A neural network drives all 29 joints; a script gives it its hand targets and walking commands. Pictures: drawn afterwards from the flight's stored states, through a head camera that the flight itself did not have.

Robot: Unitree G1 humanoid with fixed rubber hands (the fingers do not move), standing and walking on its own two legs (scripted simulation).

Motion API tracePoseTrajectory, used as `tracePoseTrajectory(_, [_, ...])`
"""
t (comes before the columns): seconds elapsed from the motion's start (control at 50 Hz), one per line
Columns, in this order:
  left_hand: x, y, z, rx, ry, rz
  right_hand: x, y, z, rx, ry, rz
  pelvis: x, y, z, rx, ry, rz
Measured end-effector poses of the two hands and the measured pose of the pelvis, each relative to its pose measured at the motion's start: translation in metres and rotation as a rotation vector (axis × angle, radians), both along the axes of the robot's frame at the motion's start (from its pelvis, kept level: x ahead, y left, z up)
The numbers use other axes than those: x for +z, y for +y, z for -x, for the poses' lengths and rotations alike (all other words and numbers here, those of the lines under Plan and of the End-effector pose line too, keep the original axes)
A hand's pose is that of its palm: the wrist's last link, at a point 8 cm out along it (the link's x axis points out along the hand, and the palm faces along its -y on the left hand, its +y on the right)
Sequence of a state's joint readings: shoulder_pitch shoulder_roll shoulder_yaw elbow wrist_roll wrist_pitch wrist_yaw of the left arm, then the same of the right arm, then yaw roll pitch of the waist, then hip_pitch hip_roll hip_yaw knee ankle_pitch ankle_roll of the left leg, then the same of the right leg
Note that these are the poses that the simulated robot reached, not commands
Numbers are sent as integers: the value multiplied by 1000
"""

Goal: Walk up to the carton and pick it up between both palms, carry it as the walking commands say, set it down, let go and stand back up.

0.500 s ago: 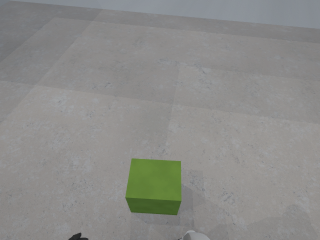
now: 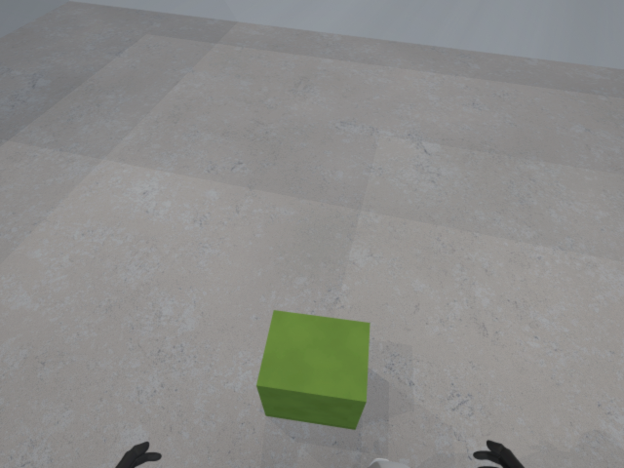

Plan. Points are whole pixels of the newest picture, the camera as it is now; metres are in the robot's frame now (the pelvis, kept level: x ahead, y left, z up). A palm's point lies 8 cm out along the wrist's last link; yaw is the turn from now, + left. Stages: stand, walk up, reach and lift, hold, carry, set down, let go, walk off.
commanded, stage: walk up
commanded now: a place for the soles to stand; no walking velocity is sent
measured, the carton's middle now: (315, 371) +0.46 -0.01 -0.61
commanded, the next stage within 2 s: none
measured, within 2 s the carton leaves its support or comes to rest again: neither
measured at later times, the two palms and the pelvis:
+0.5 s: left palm out of the picture +0.09 +0.25 -0.10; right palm out of the picture +0.09 -0.25 -0.10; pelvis -0.01 +0.00 +0.01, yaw +2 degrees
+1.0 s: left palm out of the picture +0.11 +0.26 -0.10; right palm out of the picture +0.13 -0.24 -0.10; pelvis +0.01 +0.01 +0.00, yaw +1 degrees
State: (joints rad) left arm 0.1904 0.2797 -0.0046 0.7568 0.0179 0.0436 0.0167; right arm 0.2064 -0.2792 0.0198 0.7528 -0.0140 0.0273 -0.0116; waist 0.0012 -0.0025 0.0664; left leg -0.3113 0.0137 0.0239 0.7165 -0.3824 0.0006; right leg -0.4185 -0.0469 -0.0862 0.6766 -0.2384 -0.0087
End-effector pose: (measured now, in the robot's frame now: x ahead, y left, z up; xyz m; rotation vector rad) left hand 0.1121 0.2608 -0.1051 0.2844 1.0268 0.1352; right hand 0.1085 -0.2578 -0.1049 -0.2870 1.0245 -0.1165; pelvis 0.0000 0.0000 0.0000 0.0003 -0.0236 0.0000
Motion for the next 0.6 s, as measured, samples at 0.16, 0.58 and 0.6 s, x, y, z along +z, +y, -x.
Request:
tracePoseTrajectory(0.16, [2, -5, 29, 14, 28, 7, -1, 3, 12, 8, 18, -29, 4, -5, 7, 16, -12, -5])
tracePoseTrajectory(0.58, [12, -6, 12, 19, -32, 20, 4, 7, 13, 28, 16, -32, 8, -4, 2, 35, 20, -2])
tracePoseTrajectory(0.6, [12, -6, 10, 19, -38, 21, 4, 7, 11, 29, 13, -31, 8, -4, 1, 35, 20, -3])
